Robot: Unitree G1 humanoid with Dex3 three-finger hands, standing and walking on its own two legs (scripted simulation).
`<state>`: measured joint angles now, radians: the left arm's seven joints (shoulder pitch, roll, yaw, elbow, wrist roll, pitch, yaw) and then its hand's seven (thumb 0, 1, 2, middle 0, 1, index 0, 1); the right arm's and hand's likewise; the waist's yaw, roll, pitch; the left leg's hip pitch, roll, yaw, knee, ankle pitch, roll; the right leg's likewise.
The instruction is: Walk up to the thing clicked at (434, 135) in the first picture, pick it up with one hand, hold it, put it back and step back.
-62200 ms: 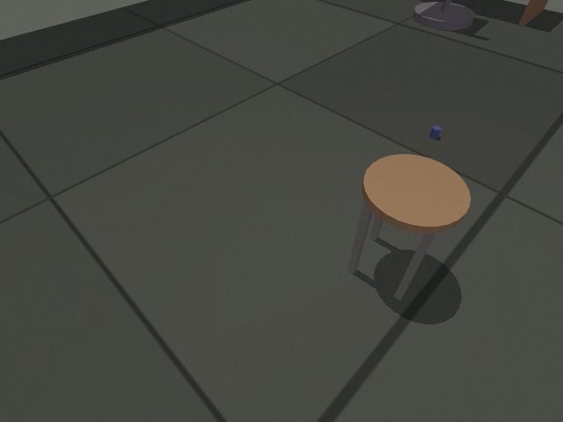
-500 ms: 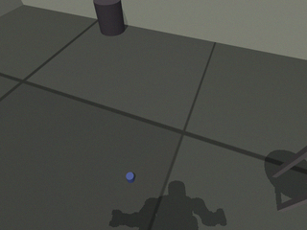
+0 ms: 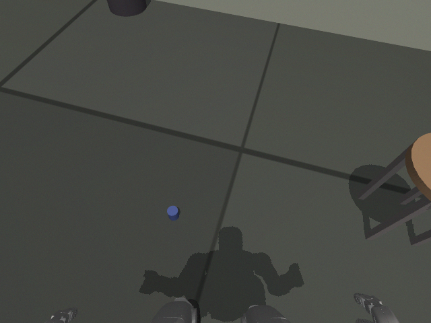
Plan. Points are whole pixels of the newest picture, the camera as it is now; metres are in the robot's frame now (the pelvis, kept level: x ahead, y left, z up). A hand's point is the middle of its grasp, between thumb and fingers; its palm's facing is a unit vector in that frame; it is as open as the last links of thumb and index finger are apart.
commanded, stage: step back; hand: left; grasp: from above
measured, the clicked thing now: (173, 213) +0.59 +0.20 -0.73
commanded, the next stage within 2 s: none
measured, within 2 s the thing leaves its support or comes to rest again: neither
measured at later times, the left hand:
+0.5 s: hand out of the picture -0.03 +0.26 -0.14, palm faces +0.07 -0.92 -0.39, open 7.4 cm
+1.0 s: hand out of the picture -0.23 +0.22 -0.13, palm faces +0.04 -0.89 -0.45, open 7.4 cm
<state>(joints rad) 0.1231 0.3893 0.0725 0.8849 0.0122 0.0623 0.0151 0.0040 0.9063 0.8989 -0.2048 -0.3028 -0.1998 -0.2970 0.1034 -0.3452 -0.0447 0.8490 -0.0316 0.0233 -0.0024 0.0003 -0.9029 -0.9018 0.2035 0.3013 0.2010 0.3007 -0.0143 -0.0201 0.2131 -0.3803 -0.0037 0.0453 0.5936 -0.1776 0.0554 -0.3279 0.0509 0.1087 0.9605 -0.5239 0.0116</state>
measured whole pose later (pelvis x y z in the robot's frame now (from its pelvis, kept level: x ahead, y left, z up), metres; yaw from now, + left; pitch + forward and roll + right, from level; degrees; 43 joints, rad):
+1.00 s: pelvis -0.30 -0.06 +0.00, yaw +3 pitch -2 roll +2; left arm 0.20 0.35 0.07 0.82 0.04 0.04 0.02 0.01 0.90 0.90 -0.21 -0.30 -0.20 -0.30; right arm 0.18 -0.42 -0.06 0.87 -0.01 0.06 -0.02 0.00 -0.91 -0.90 0.20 0.30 0.20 0.30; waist 0.02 0.03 0.16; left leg -0.45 -0.11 -0.13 1.12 -0.50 -0.02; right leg -0.33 -0.02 0.01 0.65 -0.28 -0.03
